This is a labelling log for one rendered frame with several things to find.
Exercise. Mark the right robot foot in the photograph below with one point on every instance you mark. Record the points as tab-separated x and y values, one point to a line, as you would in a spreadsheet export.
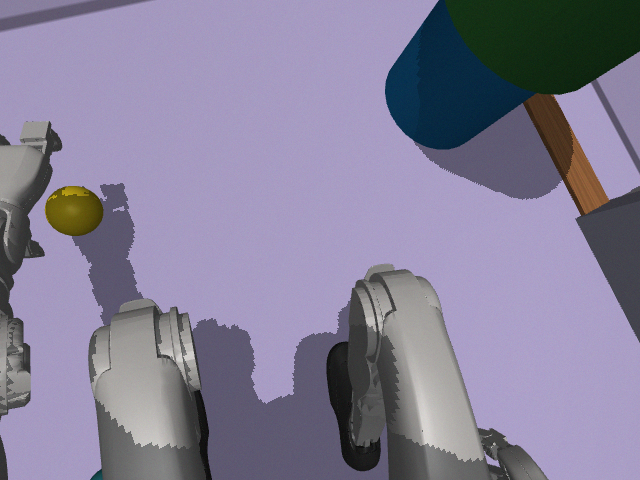
340	393

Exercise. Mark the left robot foot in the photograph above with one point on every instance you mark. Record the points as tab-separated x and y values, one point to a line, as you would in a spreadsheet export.
203	444

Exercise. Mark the potted plant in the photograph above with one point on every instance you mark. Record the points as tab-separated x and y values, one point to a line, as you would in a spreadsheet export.
473	61

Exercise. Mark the left robot hand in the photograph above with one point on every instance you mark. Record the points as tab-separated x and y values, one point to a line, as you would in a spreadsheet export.
25	171

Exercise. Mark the left robot arm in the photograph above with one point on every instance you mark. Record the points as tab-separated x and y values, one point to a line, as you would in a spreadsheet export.
15	373

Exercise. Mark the right robot hand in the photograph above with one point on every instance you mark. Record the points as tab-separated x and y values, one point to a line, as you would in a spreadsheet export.
515	462

